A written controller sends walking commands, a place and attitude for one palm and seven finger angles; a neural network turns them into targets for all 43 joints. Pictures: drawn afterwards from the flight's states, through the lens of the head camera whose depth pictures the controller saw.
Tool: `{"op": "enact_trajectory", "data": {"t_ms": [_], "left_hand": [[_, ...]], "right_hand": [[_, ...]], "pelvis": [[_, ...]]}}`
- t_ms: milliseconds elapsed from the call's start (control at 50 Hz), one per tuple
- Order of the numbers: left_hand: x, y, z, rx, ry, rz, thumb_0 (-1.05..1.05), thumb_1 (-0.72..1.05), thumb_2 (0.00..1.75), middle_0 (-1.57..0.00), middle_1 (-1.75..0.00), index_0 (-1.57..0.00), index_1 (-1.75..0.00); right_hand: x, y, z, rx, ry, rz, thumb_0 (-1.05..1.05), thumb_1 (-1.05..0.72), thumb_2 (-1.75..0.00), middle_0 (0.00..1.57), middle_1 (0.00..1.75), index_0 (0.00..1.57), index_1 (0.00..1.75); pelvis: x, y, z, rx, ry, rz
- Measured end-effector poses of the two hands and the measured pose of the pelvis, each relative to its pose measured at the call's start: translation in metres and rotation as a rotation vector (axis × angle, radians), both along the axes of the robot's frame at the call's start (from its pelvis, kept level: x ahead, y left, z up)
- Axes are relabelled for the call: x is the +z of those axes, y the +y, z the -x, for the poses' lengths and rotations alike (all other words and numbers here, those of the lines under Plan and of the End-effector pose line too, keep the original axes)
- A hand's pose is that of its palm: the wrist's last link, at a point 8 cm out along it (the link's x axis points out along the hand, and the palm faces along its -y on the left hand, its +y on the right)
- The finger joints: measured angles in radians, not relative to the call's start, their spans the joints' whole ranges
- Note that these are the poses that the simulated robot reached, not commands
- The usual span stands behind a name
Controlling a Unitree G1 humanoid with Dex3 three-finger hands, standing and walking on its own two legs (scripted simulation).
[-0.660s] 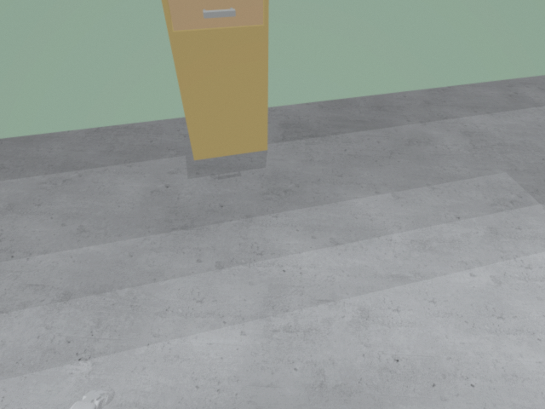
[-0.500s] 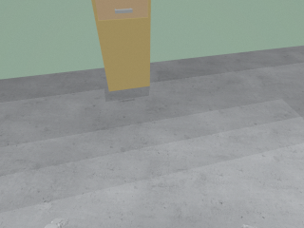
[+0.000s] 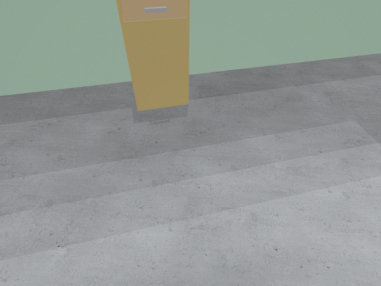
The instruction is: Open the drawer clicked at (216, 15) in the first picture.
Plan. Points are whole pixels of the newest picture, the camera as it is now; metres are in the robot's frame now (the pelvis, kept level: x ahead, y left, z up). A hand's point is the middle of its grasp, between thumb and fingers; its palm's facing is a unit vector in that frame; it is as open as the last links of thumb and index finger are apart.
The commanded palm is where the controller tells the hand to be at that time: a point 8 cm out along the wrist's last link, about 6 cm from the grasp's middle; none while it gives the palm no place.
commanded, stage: stand and wait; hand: left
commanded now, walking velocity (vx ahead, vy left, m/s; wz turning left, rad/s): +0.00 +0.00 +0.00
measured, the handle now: (155, 8) +1.57 +0.30 +0.00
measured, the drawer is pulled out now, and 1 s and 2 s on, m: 0.00 0.00 0.00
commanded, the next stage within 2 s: look at it before walking up in 0.16 s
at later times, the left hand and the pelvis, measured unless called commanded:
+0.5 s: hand out of the picture +0.07 +0.25 -0.16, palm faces -0.04 -0.94 -0.33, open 7.4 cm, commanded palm none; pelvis +0.00 +0.00 +0.00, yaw +0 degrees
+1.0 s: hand out of the picture +0.07 +0.24 -0.16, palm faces -0.04 -0.95 -0.32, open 7.4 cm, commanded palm none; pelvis +0.01 +0.00 +0.00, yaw -1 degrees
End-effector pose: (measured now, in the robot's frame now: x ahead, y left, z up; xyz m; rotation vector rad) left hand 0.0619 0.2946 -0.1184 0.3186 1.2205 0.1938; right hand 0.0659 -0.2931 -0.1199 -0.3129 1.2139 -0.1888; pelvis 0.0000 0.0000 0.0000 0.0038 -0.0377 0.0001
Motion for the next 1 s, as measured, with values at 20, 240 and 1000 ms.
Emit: {"op": "enact_trajectory", "data": {"t_ms": [20, 240, 1000], "left_hand": [[0.0, 0.0, 0.0, 0.0, 0.0, 0.0, 0.01, 0.9, 0.9, -0.21, -0.3, -0.2, -0.3], [0.001, -0.004, -0.004, -0.013, -0.02, 0.009, 0.01, 0.9, 0.9, -0.21, -0.3, -0.2, -0.3], [-0.008, -0.007, -0.003, -0.007, 0.024, 0.027, 0.01, 0.91, 0.9, -0.2, -0.3, -0.2, -0.3]], "right_hand": [[0.0, 0.0, 0.001, -0.001, 0.002, -0.001, 0.0, -0.91, -0.89, 0.21, 0.3, 0.21, 0.3], [0.001, 0.001, 0.006, -0.007, -0.004, -0.006, 0.0, -0.91, -0.89, 0.21, 0.3, 0.21, 0.3], [-0.002, 0.014, -0.002, -0.019, 0.011, -0.02, 0.0, -0.91, -0.89, 0.2, 0.3, 0.2, 0.3]], "pelvis": [[0.0, 0.0, 0.0, 0.0, -0.001, 0.0], [0.001, -0.001, 0.004, -0.004, -0.003, 0.001], [0.0, 0.004, -0.011, -0.023, 0.01, 0.004]]}}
